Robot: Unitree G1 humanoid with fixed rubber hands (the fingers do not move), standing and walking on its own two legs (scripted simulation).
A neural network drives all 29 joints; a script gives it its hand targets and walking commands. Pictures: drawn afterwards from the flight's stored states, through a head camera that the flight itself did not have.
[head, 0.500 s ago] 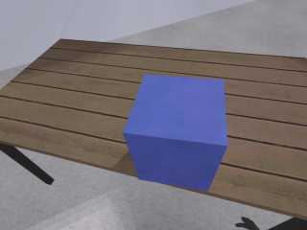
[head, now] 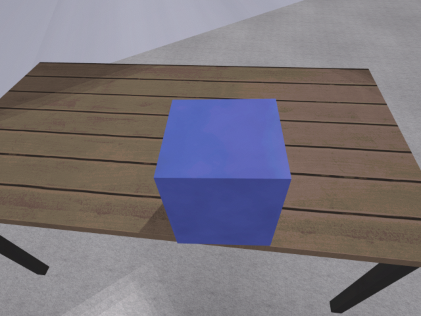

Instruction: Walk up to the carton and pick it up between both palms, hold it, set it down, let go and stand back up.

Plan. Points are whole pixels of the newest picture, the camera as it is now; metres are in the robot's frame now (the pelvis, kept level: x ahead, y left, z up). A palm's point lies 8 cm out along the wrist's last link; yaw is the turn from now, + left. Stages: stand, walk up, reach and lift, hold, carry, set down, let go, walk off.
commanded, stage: walk up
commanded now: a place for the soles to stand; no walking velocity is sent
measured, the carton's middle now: (223, 175) +0.40 +0.00 +0.04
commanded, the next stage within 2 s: none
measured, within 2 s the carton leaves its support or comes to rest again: neither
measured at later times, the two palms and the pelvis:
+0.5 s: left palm out of the picture +0.06 +0.25 -0.11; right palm out of the picture +0.06 -0.27 -0.14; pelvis -0.01 +0.00 -0.01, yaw -9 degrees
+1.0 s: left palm out of the picture +0.12 +0.25 -0.12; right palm out of the picture +0.00 -0.23 -0.12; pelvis +0.03 +0.01 +0.01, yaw -12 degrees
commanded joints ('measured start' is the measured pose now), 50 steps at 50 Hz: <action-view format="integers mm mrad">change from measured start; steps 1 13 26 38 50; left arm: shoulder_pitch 59 137 -36 10 -21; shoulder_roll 183 118 116 79 73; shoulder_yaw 48 56 28 15 -2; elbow -65 -81 -72 42 127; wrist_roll -4 1 -15 -9 -8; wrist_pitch -18 -3 -12 -16 -17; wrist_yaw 11 5 14 -6 10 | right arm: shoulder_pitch -9 -27 75 107 137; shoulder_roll -122 -179 -57 -57 -77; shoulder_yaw -27 -46 -18 5 -6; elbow -82 -102 -63 28 53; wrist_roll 0 -6 -1 -2 -5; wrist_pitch -3 -12 -41 -76 -77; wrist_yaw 7 -8 14 3 -4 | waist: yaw -24 22 -58 2 -20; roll -77 49 -176 23 8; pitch -27 -45 -38 -3 -87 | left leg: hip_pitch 151 10 196 123 263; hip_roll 78 331 69 139 161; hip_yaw -170 -266 -156 -206 -164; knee -65 -314 -97 -266 -195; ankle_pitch -257 -351 -45 -94 174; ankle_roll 3 145 -24 10 37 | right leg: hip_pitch -260 -128 -192 -15 -47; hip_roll -100 26 -101 -49 -44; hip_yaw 214 -44 165 88 56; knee -238 210 -296 -258 -215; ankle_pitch -71 -127 102 148 236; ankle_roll -121 -46 -129 -78 -59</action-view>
